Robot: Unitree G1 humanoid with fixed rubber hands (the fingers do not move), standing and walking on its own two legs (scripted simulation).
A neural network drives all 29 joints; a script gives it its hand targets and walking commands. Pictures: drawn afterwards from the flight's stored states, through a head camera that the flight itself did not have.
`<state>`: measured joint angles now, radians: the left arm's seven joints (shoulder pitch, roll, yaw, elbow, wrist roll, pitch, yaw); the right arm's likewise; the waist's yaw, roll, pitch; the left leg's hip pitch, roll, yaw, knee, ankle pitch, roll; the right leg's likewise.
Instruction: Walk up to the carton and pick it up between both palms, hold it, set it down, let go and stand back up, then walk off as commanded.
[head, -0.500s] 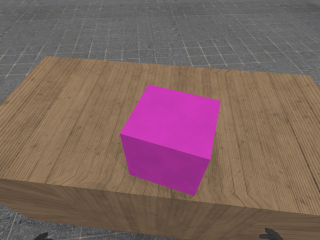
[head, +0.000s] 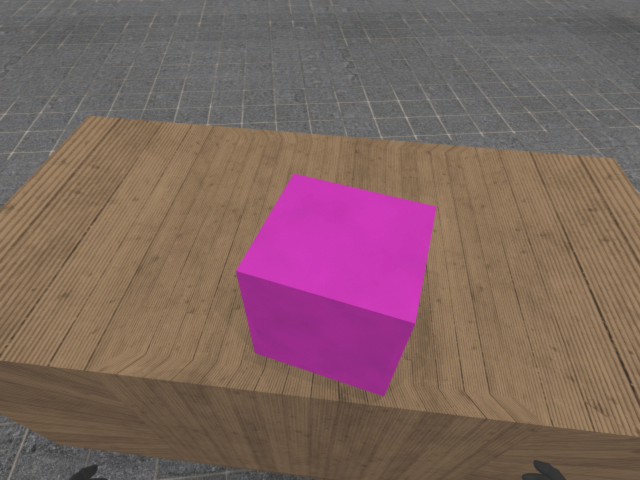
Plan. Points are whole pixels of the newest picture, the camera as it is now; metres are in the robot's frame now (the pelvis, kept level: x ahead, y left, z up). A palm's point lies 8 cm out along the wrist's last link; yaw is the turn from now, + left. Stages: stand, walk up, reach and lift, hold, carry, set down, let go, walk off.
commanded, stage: stand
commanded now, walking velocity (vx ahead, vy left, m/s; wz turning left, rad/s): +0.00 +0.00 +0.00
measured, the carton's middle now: (339, 285) +0.39 -0.03 -0.02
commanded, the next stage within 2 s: walk off in 0.22 s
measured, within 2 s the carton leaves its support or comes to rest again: neither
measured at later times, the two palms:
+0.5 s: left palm out of the picture +0.08 +0.32 -0.10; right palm out of the picture +0.06 -0.32 -0.11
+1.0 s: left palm out of the picture +0.00 +0.37 -0.11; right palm out of the picture +0.00 -0.28 -0.06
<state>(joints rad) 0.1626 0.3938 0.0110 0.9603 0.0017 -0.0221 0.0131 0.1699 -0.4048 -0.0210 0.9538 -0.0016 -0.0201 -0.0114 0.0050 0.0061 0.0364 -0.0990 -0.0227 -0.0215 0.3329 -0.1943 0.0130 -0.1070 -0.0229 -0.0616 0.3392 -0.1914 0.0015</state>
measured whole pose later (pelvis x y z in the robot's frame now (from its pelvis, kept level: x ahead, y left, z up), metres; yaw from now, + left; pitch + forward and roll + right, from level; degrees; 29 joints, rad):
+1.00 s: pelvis -0.13 +0.05 -0.01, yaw -3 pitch +0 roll -2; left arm 0.20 0.45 0.07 0.72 0.01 0.09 0.02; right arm 0.15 -0.45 -0.06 0.65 -0.04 0.03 -0.05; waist -0.01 -0.01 0.12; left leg -0.31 0.04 0.00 0.51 -0.20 0.02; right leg -0.43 0.16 0.14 1.19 -0.50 0.02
